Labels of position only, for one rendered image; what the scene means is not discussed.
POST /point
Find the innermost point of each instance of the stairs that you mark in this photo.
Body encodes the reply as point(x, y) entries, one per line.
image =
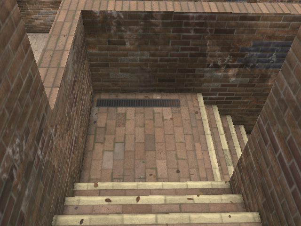
point(229, 141)
point(191, 203)

